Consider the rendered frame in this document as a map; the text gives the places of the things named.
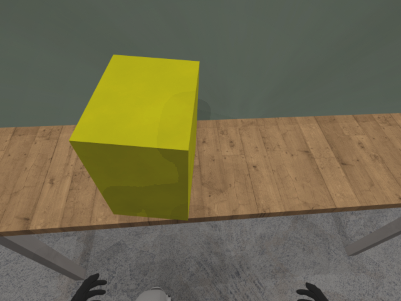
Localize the robot left hand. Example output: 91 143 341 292
71 273 107 301

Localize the carton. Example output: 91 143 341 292
69 55 199 221

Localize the table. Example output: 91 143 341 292
0 113 401 280

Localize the left robot shin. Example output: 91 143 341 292
151 287 166 294

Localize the robot right hand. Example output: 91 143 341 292
296 282 328 301

